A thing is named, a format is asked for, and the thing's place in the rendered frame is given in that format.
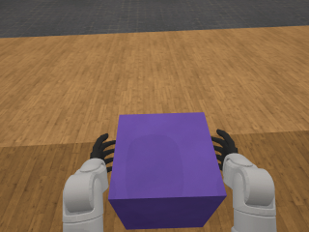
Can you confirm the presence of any left robot forearm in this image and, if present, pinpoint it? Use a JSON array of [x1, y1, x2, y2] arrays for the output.
[[62, 158, 109, 232]]

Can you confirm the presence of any right robot forearm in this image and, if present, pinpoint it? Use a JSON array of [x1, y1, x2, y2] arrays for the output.
[[222, 153, 277, 232]]

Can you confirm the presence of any right robot hand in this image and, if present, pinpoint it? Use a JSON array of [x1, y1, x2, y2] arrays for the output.
[[211, 129, 239, 171]]

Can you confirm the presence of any left robot hand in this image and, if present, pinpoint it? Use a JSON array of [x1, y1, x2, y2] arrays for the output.
[[90, 133, 116, 173]]

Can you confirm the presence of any carton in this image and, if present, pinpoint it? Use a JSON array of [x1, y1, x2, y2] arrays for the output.
[[108, 112, 227, 230]]

